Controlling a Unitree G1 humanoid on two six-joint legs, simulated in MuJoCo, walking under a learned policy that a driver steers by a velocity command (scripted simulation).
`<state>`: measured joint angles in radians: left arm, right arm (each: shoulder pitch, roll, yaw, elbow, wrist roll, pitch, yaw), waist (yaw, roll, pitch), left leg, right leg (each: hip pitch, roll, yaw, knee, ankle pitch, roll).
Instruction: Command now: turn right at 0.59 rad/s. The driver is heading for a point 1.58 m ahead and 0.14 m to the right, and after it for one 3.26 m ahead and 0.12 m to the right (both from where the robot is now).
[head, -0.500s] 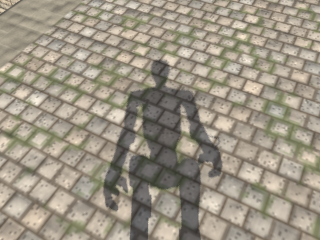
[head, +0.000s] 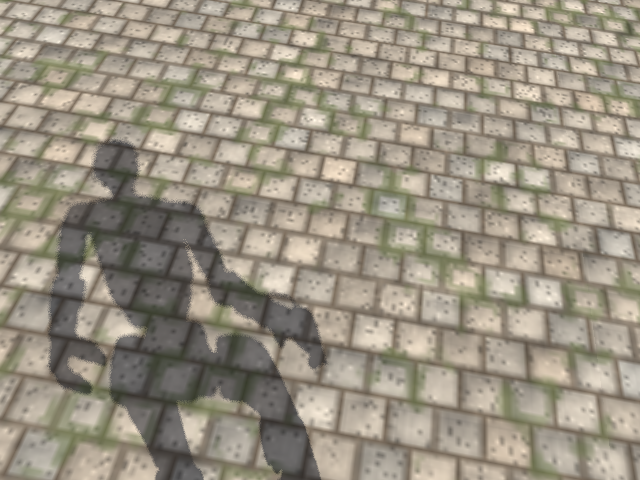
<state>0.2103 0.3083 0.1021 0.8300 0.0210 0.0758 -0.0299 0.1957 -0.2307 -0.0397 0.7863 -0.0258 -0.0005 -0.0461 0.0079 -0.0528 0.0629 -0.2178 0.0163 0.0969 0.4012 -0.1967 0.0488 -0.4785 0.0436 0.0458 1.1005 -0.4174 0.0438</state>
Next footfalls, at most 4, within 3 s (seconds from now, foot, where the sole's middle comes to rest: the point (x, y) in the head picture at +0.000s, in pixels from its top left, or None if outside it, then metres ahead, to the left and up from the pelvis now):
0.24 right None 0.01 -0.12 -0.78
0.74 left None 0.08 0.06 -0.78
1.08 right None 0.02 -0.15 -0.78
1.56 left None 0.05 0.08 -0.78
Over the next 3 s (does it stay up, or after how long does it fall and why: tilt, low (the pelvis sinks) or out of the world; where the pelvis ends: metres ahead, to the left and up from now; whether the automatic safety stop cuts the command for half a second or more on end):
stays up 0.77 -0.04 0.00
